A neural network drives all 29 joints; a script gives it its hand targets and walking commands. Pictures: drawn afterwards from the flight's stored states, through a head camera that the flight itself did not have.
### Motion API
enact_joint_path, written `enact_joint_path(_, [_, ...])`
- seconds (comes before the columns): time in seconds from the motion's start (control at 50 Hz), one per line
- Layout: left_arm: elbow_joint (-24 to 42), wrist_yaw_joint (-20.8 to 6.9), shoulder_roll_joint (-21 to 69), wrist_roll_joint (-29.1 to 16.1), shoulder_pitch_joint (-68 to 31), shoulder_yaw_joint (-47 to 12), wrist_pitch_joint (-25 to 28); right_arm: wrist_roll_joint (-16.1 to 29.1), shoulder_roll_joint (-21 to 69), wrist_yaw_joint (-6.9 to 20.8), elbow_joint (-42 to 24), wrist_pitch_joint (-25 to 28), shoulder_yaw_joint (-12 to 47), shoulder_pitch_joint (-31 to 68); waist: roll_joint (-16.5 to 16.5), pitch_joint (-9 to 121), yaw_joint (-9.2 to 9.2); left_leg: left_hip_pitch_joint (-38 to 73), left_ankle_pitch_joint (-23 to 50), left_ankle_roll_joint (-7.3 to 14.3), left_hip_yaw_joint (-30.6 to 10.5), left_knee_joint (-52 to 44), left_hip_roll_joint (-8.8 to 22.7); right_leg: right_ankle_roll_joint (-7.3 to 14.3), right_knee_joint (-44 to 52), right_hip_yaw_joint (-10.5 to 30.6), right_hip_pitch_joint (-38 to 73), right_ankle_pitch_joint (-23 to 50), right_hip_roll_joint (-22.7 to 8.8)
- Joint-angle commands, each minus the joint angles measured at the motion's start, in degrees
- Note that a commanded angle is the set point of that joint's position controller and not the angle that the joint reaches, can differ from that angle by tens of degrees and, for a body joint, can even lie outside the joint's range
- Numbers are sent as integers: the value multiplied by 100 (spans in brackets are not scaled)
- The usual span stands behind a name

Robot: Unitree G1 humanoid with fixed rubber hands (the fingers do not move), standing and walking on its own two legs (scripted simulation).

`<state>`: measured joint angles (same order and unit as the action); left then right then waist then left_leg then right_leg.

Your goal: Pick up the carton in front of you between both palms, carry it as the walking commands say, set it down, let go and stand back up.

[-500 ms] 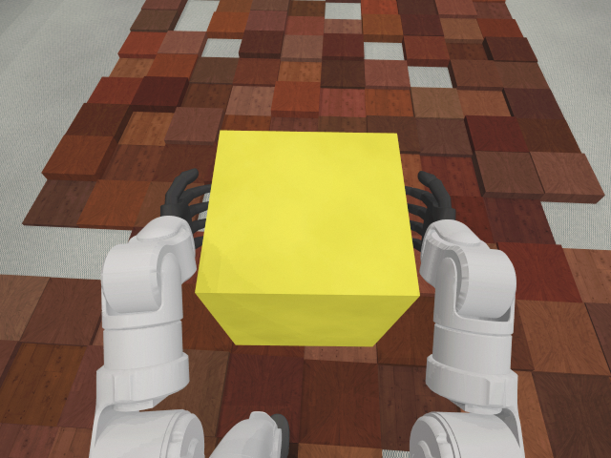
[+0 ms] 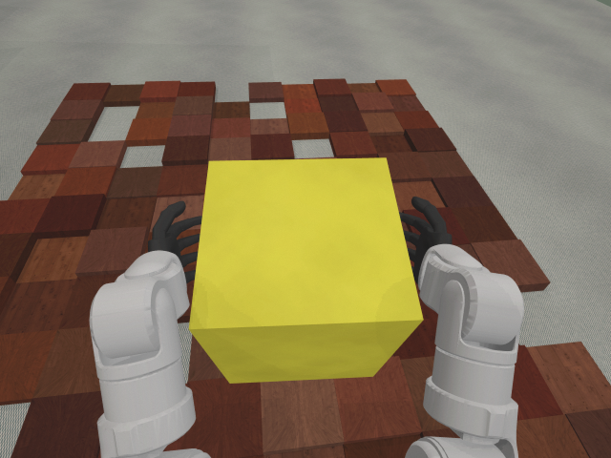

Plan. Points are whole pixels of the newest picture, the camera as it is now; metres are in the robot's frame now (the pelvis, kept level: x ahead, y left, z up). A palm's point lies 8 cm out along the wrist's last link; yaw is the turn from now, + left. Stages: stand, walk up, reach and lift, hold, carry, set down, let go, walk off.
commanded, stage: carry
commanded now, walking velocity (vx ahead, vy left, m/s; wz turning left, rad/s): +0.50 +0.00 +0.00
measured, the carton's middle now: (300, 281) +0.34 -0.01 +0.07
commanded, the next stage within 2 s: none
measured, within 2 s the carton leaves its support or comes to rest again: neither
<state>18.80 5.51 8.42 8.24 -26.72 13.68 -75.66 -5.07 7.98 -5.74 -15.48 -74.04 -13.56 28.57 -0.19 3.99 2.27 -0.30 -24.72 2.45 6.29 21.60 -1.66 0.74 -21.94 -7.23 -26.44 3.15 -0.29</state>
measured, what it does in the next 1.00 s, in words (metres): climbs: right foot, then left foot 0.03 m higher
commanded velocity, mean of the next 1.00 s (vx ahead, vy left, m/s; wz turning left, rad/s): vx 0.50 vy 0.00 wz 0.00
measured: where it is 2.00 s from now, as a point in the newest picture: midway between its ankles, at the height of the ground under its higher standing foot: (266, 221)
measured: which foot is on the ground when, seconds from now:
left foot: down 0.00-0.04, up 0.06-0.42, down 0.44-0.82, up 0.84-1.00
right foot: up 0.00-0.00, down 0.02-0.50, up 0.52-0.74, down 0.76-1.00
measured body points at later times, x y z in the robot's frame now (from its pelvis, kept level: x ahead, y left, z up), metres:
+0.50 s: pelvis +0.31 +0.01 -0.02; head +0.34 +0.01 +0.43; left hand +0.68 +0.17 +0.11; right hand +0.69 -0.13 +0.11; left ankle +0.44 +0.11 -0.71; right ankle +0.14 -0.08 -0.72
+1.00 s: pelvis +0.61 +0.02 +0.03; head +0.67 +0.02 +0.48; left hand +0.92 +0.24 +0.14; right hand +0.99 -0.06 +0.15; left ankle +0.60 +0.12 -0.66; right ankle +0.56 -0.07 -0.70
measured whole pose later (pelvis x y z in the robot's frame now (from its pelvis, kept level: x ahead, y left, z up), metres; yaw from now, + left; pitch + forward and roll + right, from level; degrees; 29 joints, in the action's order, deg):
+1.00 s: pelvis +0.61 +0.02 +0.03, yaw +6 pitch +7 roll +1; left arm 16.2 7.0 9.0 6.8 -30.1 15.1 -74.4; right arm -7.7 8.2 -5.6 -15.3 -75.5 -16.6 32.9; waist -1.2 -0.3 -6.2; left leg -31.8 -20.8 -0.2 1.9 50.2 -2.3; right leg 3.0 -31.2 0.9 -17.7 6.7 1.9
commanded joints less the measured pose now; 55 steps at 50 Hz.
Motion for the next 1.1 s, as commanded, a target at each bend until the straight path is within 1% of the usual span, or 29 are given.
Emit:
enact_joint_path(0.0, [-56, -1251, 4709, -2391, -3223, -4275, -66, 2240, 4730, 1369, -177, -188, 4249, 3075, 300, 2169, -403, -661, 4174, -9, 233, 2289, 681, 129, 70, -247, 3014, -63, 27])
enact_joint_path(0.02, [-141, -1287, 4623, -2440, -3090, -4260, -102, 2200, 4600, 1365, -128, -211, 4238, 3142, -375, 2238, -537, -1916, 1663, -53, 83, 3438, 369, 234, -459, 1170, 3901, 1064, -1073])
enact_joint_path(0.04, [-255, -1298, 4338, -2387, -3216, -4157, -70, 2265, 4772, 1354, -105, -294, 4304, 3176, -1716, 2596, -522, -3643, -431, -197, -194, 5099, -226, 1437, -171, 3417, 4962, 739, -2209])
enact_joint_path(0.06, [-221, -1322, 4544, -2557, -3181, -4292, -79, 2242, 4673, 1335, -151, -285, 4247, 3136, -1204, 2534, -503, -4221, -411, -51, -634, 5786, 103, 1708, 130, 3651, 4681, -308, -2370])
enact_joint_path(0.1, [142, -1385, 4883, -2871, -3594, -4461, -60, 2192, 4779, 1300, -159, -211, 4175, 3177, -21, 2033, -374, -4175, 178, 13, -727, 5504, 456, 1206, 349, 2768, 3572, -246, -1790])
enact_joint_path(0.2, [-51, -1447, 4992, -3185, -4027, -4695, 116, 2086, 4851, 1174, 28, -14, 4319, 3263, -439, 1972, -411, -4261, 652, -118, -484, 4510, 615, 1160, 481, 1727, 2967, -304, -1537])
enact_joint_path(0.36, [-1347, -1328, 4721, -3127, -4836, -4221, 570, 2312, 4726, 1082, 1100, 361, 4139, 4422, -724, 1383, -595, -4077, 1737, 72, 259, 2220, 308, 998, 157, 726, 2959, 1515, -1064])
enact_joint_path(0.42, [-1548, -1195, 4703, -3183, -5431, -4028, 644, 2517, 4672, 1020, 1265, 402, 3947, 5106, -920, 1590, -377, -2876, 1882, 341, 569, 1522, -78, 737, -487, 319, 2940, 3128, -1014])
enact_joint_path(0.44, [-1597, -1145, 4691, -3204, -5651, -3943, 639, 2575, 4638, 1003, 1382, 399, 3836, 5244, -848, 1982, -85, -1814, 1898, 407, 835, 1209, -364, 544, -1454, -108, 2738, 3571, -856])
enact_joint_path(0.46, [-1602, -1102, 4784, -3212, -5865, -3853, 596, 2538, 4518, 972, 1447, 440, 3699, 5386, -159, 2791, 190, 46, 1813, 906, -187, 1440, -59, 236, -2887, -174, 1518, 3221, -444])
enact_joint_path(0.48, [-1455, -1054, 4775, -3232, -6147, -3806, 578, 2603, 4532, 952, 1507, 453, 3668, 5416, 1236, 3400, 497, 1430, 2109, 1496, -2326, 1022, 1088, 6, -4919, -34, -80, 1084, 124])
enact_joint_path(0.5, [-1442, -996, 4757, -3219, -6335, -3763, 535, 2720, 4712, 943, 1589, 407, 3627, 5437, 1990, 3556, 507, 2003, 3377, 1753, -3416, 606, 1574, 15, -6040, 379, -1135, -2893, 792])
enact_joint_path(0.52, [-1504, -929, 4787, -3164, -6350, -3606, 509, 2864, 4816, 947, 1411, 356, 3630, 5601, 1342, 3479, 545, 1989, 3854, 1668, -3235, 821, 1593, 178, -6561, 939, -1551, -3187, 519])
enact_joint_path(0.56, [-1523, -829, 4783, -2917, -6418, -3326, 401, 3152, 5108, 957, 1050, 288, 3747, 6283, 456, 2954, 509, 1474, 3645, 1181, -2896, 861, 1475, 333, -5976, 1015, -1952, -3121, 145])
enact_joint_path(0.62, [-1681, -742, 4514, -2471, -6153, -2853, 252, 3398, 5390, 1002, 862, 166, 3698, 6766, 458, 2840, 368, 1151, 2831, 997, -2745, 679, 1461, 267, -4721, 1034, -1938, -3098, -85])
enact_joint_path(0.64, [-1737, -727, 4476, -2328, -6037, -2731, 215, 3396, 5428, 1022, 850, 122, 3650, 6758, 367, 2719, 362, 781, 2724, 934, -2501, 542, 1455, 198, -3640, 924, -1658, -3655, -54])
enact_joint_path(0.66, [-1811, -713, 4445, -2154, -5902, -2626, 187, 3386, 5462, 1041, 870, 71, 3618, 6766, 312, 2562, 335, 341, 2687, 800, -2134, 415, 1324, 144, -2706, 683, -1116, -3409, 54])
enact_joint_path(0.7, [-1866, -730, 4296, -1840, -5540, -2469, 155, 3286, 5447, 1098, 938, 8, 3577, 6551, 768, 2684, -27, -619, 2419, 563, -1317, 213, 1223, 150, -1805, 127, 475, -2355, 354])
enact_joint_path(0.72, [-1971, -741, 4230, -1721, -5327, -2425, 173, 3286, 5546, 1164, 993, -55, 3527, 6443, 480, 2742, -209, -815, 3252, 515, -842, 174, 1138, 190, -1984, -179, 965, -1674, 504])
enact_joint_path(0.76, [-1635, -857, 4418, -1779, -5379, -2677, 86, 2948, 5501, 1216, 1146, -22, 3529, 6100, 1044, 2609, -455, -1251, 3215, 620, -872, 1025, 1560, 426, -796, 229, 1547, -1159, 69])
enact_joint_path(0.78, [-1652, -887, 4483, -1846, -5441, -2790, 110, 2836, 5620, 1241, 1107, -106, 3467, 5952, -7, 2525, -375, -1669, 3395, 166, -274, 1703, 767, 745, -643, 1150, 1956, -1302, -309])
enact_joint_path(0.8, [-1625, -930, 4648, -1956, -5266, -2932, 115, 2741, 5490, 1244, 969, -159, 3489, 5870, -962, 2735, -500, -2488, 2694, -119, -164, 2583, 374, 1122, -776, 2313, 2839, -353, -883])
enact_joint_path(0.82, [-1502, -999, 4825, -2080, -5010, -3099, 89, 2628, 5489, 1229, 954, -186, 3543, 5629, -1676, 2679, -717, -3693, 512, -179, -242, 3445, -58, 1381, -475, 3032, 3697, 730, -1284])
enact_joint_path(0.84, [-1246, -1061, 4991, -2222, -4930, -3236, 75, 2485, 5545, 1200, 914, -180, 3540, 5291, -1537, 2597, -788, -4539, -391, -161, -546, 3942, -97, 1479, -467, 3307, 4256, 980, -1426])
enact_joint_path(0.88, [-583, -1164, 5295, -2505, -4858, -3560, 79, 2122, 5457, 1113, 586, -157, 3490, 4699, -749, 2375, -1045, -5222, -297, -153, -664, 3931, 86, 1301, -669, 3216, 4600, 1547, -1373])
enact_joint_path(0.94, [552, -1244, 5503, -2828, -4733, -4086, 113, 1584, 5192, 968, -19, -81, 3467, 3785, -523, 2314, -1049, -4836, 218, -300, -500, 2767, 36, 1033, -392, 3043, 4570, 2023, -1179])
enact_joint_path(1.0, [1064, -1348, 5330, -3030, -4196, -4522, 94, 1198, 4763, 857, -473, 6, 3596, 2930, -640, 2049, -954, -4018, 1333, -329, -472, 1856, -62, 959, -236, 2997, 3956, 2540, -1081])
enact_joint_path(1.04, [1030, -1452, 4960, -3166, -3848, -4673, 35, 999, 4415, 794, -584, 29, 3655, 2411, -620, 1905, -908, -3977, 2195, -229, -371, 1091, -77, 851, -659, 2563, 4219, 2970, -806])
enact_joint_path(1.08, [870, -1533, 4627, -3329, -3603, -4693, -23, 867, 4005, 748, -638, 2, 3617, 2135, -146, 1860, -595, -1605, 3514, -114, 96, -377, -379, 610, -1055, 1711, 2625, 3120, -378])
